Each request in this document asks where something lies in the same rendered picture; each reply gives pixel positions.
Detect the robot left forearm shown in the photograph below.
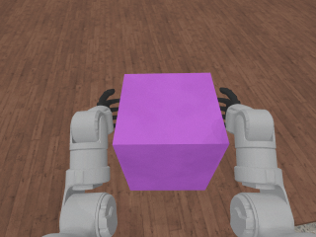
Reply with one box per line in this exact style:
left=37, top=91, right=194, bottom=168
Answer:
left=59, top=106, right=114, bottom=231

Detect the robot right forearm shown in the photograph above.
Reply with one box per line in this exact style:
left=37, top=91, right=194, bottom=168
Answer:
left=225, top=104, right=294, bottom=226

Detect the right robot hand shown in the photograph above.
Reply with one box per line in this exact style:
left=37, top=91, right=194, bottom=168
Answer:
left=217, top=87, right=241, bottom=127

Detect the robot left upper arm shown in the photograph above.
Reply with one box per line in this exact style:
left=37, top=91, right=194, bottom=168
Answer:
left=41, top=192, right=118, bottom=237

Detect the robot right upper arm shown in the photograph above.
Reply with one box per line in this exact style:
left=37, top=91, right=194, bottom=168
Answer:
left=230, top=192, right=316, bottom=237

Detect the left robot hand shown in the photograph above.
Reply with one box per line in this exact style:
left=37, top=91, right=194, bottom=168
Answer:
left=97, top=89, right=120, bottom=128

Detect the carton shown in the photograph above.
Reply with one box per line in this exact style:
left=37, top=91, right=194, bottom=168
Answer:
left=113, top=72, right=230, bottom=191

